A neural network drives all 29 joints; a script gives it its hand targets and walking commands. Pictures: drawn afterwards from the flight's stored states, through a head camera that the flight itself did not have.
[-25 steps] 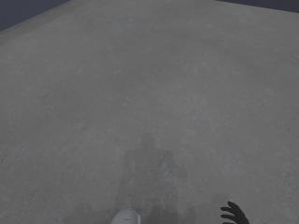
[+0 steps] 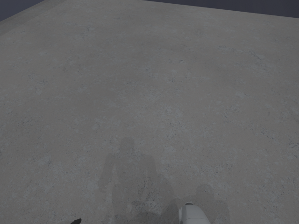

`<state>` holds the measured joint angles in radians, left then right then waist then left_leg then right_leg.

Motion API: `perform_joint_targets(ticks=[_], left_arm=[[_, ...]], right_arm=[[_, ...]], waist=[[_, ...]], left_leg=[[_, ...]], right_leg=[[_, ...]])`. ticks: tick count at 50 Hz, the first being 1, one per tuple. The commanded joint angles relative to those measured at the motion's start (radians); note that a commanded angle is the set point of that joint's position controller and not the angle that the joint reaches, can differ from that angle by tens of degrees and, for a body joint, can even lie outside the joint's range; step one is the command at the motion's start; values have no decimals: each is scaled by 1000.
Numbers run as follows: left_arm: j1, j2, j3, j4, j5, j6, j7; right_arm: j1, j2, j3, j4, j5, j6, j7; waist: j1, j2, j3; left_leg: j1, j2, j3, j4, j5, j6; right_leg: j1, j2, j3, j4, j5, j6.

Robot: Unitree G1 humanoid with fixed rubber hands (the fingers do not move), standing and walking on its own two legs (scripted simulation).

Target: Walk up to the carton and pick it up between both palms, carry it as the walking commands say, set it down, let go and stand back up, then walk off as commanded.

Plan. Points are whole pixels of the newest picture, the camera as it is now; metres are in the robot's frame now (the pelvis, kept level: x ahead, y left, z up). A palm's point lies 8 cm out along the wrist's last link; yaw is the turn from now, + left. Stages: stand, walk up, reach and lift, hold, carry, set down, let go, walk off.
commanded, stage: walk off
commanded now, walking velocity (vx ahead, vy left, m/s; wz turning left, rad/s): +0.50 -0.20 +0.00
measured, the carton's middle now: out of the picture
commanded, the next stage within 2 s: stand in 1.90 s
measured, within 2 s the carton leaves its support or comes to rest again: neither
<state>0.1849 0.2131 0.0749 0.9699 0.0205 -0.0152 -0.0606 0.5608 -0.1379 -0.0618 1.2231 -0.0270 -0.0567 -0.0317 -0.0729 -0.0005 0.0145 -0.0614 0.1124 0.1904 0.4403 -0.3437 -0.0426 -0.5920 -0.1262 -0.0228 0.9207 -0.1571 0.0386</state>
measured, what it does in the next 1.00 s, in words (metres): walks ahead: right foot, then left foot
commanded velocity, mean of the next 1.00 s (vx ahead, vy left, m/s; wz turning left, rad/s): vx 0.50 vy -0.20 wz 0.00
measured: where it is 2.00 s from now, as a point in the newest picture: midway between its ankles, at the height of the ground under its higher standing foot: (175, 113)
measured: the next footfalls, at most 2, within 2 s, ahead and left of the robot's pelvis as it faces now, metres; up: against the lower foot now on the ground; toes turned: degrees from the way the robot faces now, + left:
right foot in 0.14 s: +0.26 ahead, -0.20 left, +0.00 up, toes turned -10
left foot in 0.60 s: +0.46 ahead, -0.01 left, +0.00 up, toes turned +12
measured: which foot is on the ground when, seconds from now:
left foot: down 0.00-0.16, up 0.18-0.58, down 0.60-1.00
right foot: up 0.00-0.12, down 0.14-0.62, up 0.64-1.00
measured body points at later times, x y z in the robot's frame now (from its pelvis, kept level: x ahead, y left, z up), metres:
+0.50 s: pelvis +0.27 -0.12 +0.00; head +0.28 -0.10 +0.45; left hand +0.20 +0.11 -0.16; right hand +0.43 -0.35 -0.12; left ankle +0.34 -0.01 -0.71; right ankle +0.22 -0.19 -0.74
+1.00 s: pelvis +0.56 -0.15 +0.00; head +0.59 -0.14 +0.44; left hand +0.69 +0.08 -0.15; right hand +0.40 -0.36 -0.13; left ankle +0.42 -0.02 -0.74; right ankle +0.72 -0.32 -0.71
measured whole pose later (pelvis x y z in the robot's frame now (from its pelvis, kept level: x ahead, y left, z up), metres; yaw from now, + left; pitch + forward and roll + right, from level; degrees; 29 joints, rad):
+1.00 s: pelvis +0.56 -0.15 +0.00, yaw +0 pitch +0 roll -1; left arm 0.10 0.22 0.05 0.97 0.02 -0.02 -0.07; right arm 0.51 -0.14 -0.06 1.22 -0.02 -0.08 -0.02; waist -0.09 -0.03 0.06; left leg 0.06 0.11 0.20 0.35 -0.39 -0.07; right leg -0.57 -0.13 -0.09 0.63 -0.05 0.03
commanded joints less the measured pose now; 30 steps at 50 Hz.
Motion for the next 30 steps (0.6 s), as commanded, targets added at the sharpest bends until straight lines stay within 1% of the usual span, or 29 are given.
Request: perform_joint_targets(ticks=[1, 2, 3, 4, 5, 6, 7, 8, 9, 10, 11, 12, 13, 14, 15, 16, 17, 18, 19, 20, 21, 22, 23, 25, 26, 27, 28, 29, 30], left_arm=[[-110, -8, -15, -87, -11, -1, -15], [-120, -8, -20, -93, -5, -1, -18], [-97, 24, -8, -84, -6, 1, -12], [-98, 1, -9, -86, -9, -5, -7], [-35, 31, -5, -66, -1, -10, 3], [52, 37, 2, -42, -7, -16, 22], [271, 103, 24, 40, 4, -29, 30], [457, 231, 58, 76, 17, -43, 42], [444, 306, 70, 95, -22, -33, 55], [383, 187, 49, 91, -14, -37, 56], [259, 139, 32, 61, -1, -52, 66], [227, 124, 23, 51, 2, -65, 73], [149, 114, 19, 31, 1, -63, 79], [123, 89, 15, 38, 3, -65, 78], [115, 39, -4, 37, 8, -66, 77], [145, 35, 0, 46, 10, -71, 74], [168, -13, -14, 52, -6, -73, 77], [174, -32, -22, 69, -2, -78, 74], [116, 19, -19, 54, 12, -75, 74], [161, 41, -8, 75, 5, -73, 74], [156, 54, -9, 80, 7, -71, 79], [166, 3, -24, 88, 11, -69, 73], [164, 26, -20, 92, 5, -66, 63], [189, 66, -16, 112, -2, -58, 58], [235, 57, -20, 122, -5, -53, 51], [275, 68, -24, 143, -14, -56, 49], [239, 93, -15, 153, -14, -58, 50], [256, 55, -28, 146, -22, -65, 52], [233, 34, -38, 136, -29, -79, 45]], right_arm=[[-60, -187, -21, -72, -11, -38, -3], [-63, -197, -23, -72, -7, -33, -6], [-54, -169, -17, -71, -6, -32, -3], [-33, -187, -21, -65, -6, -26, 0], [-65, -194, -31, -56, -5, -21, 3], [-44, -214, -40, -66, -4, -13, 5], [-35, -149, -23, -57, 2, -15, 15], [-32, -98, -17, -107, -10, -20, 29], [-121, -84, -18, -172, 18, -13, 22], [-149, -111, -25, -166, 16, -9, 26], [-165, -124, -29, -172, 15, -19, 35], [-198, -74, -18, -163, 14, -25, 40], [-176, -40, -9, -165, 17, -19, 44], [-184, -46, -15, -152, -2, -8, 42], [-164, -33, -15, -155, -10, 6, 40], [-191, -74, -23, -166, -16, 12, 34], [-269, -77, -23, -216, -15, 16, 35], [-321, -59, -22, -215, -25, 25, 31], [-319, -15, 2, -239, -8, 29, 41], [-363, -28, 3, -247, -18, 32, 38], [-403, -55, -6, -263, -10, 28, 35], [-452, -30, 1, -276, -1, 30, 37], [-462, -42, 4, -282, 5, 26, 38], [-495, -95, -5, -296, 2, 23, 33], [-489, -90, -2, -287, 5, 18, 34], [-477, -90, 4, -293, 9, 16, 37], [-403, -98, -4, -246, 7, 10, 34], [-316, -158, -25, -224, -2, -1, 28], [-156, -234, -52, -182, -24, -12, 17]], waist=[[23, 116, 172], [27, 121, 181], [31, 99, 178], [19, 151, 154], [70, 137, 140], [89, 90, 37], [178, 14, -108], [238, -325, -234], [245, -451, -254], [198, -253, -169], [160, -180, -137], [149, -63, -124], [99, -52, -128], [84, -79, -97], [66, -65, -97], [73, -47, -97], [82, -79, -22], [83, -37, 1], [56, -43, 0], [76, -36, 35], [64, -19, 40], [75, -28, 32], [75, -56, 60], [76, -73, 88], [78, -41, 84], [69, -59, 74], [32, -56, 62], [-12, 26, 12], [-101, 122, -108]], left_leg=[[-223, 201, -114, -299, 18, 99], [-209, 220, -117, -289, 42, 100], [-212, 225, -102, -273, 39, 99], [-143, 214, -92, -236, 80, 106], [-133, 231, -72, -144, 253, 98], [-105, 183, -30, 45, 385, 86], [-211, 111, -12, 298, 362, 51], [-426, -7, 8, 634, -232, 4], [-654, -61, -71, 801, -279, 23], [-681, -8, -123, 899, -204, 37], [-674, 33, -138, 868, -105, 45], [-613, 61, -160, 837, -59, 54], [-579, 80, -175, 805, -40, 57], [-531, 92, -171, 794, -20, 67], [-479, 91, -166, 778, 11, 73], [-508, 61, -143, 759, 0, 75], [-554, 81, -147, 706, 0, 72], [-527, 85, -155, 703, 9, 72], [-508, 79, -139, 545, -62, 70], [-502, 76, -120, 475, -27, 58], [-490, 63, -117, 413, -8, 63], [-468, 54, -94, 376, 3, 62], [-459, 43, -84, 305, 29, 69], [-416, 8, -59, 238, 84, 74], [-381, -24, -13, 220, 115, 75], [-318, -37, -7, 195, 180, 74], [-271, -44, 4, 126, 147, 87], [-58, -65, 19, 117, 177, 117], [226, 93, -175, 55, 124, 164]], right_leg=[[134, 0, -99, -268, 61, 12], [163, 15, -114, -287, 31, 1], [184, 1, -100, -309, 48, -3], [193, 21, -130, -337, -35, -8], [262, 26, -121, -371, -54, -25], [391, 67, -146, -466, -90, -34], [685, 69, -127, -405, -55, -73], [881, -208, 226, -491, -196, -134], [932, -267, 504, -714, -354, -211], [826, -242, 512, -713, -334, -189], [782, -233, 408, -664, -145, -171], [688, -218, 308, -627, -24, -168], [619, -174, 288, -644, -78, -166], [503, -175, 253, -690, -140, -163], [434, -181, 230, -695, -150, -144], [466, -174, 258, -706, -131, -180], [421, -185, 234, -755, -91, -214], [369, -186, 214, -761, -102, -218], [384, -183, 167, -760, -105, -230], [372, -167, 150, -789, -116, -222], [397, -153, 122, -781, -104, -237], [421, -172, 135, -782, -128, -248], [409, -163, 142, -781, -111, -248], [431, -130, 89, -750, 16, -233], [436, -95, 49, -721, 118, -212], [423, -75, 28, -681, 191, -208], [446, -59, -11, -582, 283, -188], [372, -36, -41, -448, 422, -171], [190, 10, -102, -206, 320, -111]])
